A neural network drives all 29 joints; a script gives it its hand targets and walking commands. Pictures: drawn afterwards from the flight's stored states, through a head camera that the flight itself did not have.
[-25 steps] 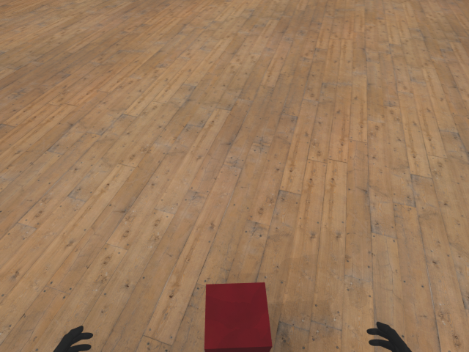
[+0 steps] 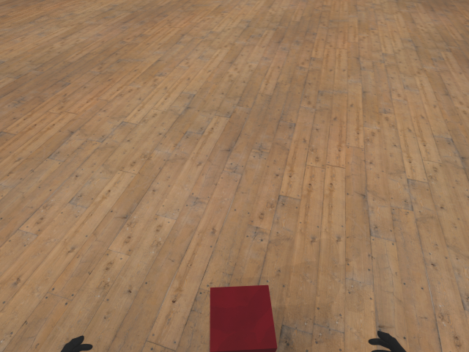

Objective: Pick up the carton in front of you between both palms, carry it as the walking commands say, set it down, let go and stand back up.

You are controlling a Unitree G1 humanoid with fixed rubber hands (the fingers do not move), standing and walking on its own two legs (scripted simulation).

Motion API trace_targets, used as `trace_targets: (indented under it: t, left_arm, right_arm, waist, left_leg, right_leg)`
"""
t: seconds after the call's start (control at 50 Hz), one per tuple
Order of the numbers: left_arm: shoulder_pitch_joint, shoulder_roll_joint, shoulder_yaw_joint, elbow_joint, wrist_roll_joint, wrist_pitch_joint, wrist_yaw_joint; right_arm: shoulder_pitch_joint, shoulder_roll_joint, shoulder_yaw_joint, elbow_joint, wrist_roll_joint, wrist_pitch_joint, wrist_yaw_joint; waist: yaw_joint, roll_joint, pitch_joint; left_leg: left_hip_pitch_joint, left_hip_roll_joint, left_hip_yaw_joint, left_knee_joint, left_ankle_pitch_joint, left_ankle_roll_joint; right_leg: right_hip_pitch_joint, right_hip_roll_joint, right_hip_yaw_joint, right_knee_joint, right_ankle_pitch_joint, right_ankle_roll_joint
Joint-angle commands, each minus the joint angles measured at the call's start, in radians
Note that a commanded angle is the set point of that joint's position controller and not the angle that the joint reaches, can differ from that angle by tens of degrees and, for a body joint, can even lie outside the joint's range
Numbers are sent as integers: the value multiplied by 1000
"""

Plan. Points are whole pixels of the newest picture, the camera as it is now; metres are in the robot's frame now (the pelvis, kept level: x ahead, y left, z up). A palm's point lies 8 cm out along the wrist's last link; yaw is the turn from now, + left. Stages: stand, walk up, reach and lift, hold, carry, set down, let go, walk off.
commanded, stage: stand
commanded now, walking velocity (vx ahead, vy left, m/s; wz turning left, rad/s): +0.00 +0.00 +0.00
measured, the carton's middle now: (240, 327) +0.36 -0.04 -0.65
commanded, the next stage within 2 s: none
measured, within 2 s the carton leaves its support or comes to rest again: neither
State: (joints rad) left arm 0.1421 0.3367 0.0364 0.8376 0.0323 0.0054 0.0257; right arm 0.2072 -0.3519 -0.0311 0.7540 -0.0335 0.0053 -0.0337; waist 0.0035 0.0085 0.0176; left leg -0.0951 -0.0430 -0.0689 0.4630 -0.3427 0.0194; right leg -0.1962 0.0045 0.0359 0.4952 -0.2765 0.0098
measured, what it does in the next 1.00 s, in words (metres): stands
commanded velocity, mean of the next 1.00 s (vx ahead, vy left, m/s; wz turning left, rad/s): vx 0.00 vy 0.00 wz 0.00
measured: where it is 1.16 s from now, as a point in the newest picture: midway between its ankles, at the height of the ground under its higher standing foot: outside the picture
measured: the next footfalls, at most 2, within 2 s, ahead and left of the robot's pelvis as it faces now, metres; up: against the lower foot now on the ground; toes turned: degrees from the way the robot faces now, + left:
none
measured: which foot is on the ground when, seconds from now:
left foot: down 0.00-1.00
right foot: down 0.00-1.00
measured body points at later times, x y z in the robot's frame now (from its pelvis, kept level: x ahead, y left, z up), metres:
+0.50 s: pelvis -0.03 -0.02 +0.01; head -0.03 -0.02 +0.46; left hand +0.07 +0.29 -0.10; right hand +0.09 -0.32 -0.10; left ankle -0.06 +0.11 -0.74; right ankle -0.01 -0.13 -0.74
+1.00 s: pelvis -0.03 -0.02 +0.01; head -0.03 -0.02 +0.46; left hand +0.08 +0.30 -0.10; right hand +0.08 -0.33 -0.11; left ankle -0.06 +0.11 -0.74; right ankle -0.01 -0.13 -0.74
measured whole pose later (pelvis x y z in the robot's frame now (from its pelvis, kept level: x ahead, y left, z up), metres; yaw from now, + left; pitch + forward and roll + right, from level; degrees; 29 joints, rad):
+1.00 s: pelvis -0.03 -0.02 +0.01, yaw +0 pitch -3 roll +0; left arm 0.10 0.38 0.01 1.03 0.02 -0.01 0.01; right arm 0.16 -0.39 0.00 0.96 -0.02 -0.01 -0.02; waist 0.01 0.01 0.04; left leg -0.06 -0.02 -0.08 0.35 -0.25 -0.01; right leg -0.15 0.02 0.03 0.37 -0.17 -0.01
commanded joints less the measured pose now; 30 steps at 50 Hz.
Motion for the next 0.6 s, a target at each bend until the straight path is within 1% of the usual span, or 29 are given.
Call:
trace_targets:
  t: [0.0,0.12,0.24,0.42,0.58]
  left_arm:
    - [-34,154,26,-30,-3,-16,0]
    - [-40,166,23,2,-4,-22,-5]
    - [-43,177,22,35,-7,-26,-10]
    - [-50,194,19,80,-10,-28,-13]
    - [-57,203,16,112,-13,-28,-15]
  right_arm:
    - [-35,-162,-32,-34,-1,-17,2]
    - [-46,-168,-27,-4,-2,-20,8]
    - [-50,-174,-21,29,0,-23,13]
    - [-50,-182,-14,79,6,-24,15]
    - [-52,-191,-8,117,11,-26,14]
  waist:
    - [4,10,-26]
    - [4,-6,-1]
    - [5,-14,5]
    - [5,-19,5]
    - [8,-11,-6]
  left_leg:
    - [-80,114,-81,-100,306,-13]
    - [-85,112,-87,-127,201,-8]
    - [-78,112,-87,-141,157,-5]
    - [-67,114,-85,-149,144,-3]
    - [-58,122,-84,-156,184,-3]
  right_leg:
    - [79,-77,60,-56,247,-29]
    - [65,-86,81,-100,186,-29]
    - [61,-94,97,-135,154,-31]
    - [65,-103,115,-172,126,-35]
    - [89,-103,111,-173,178,-37]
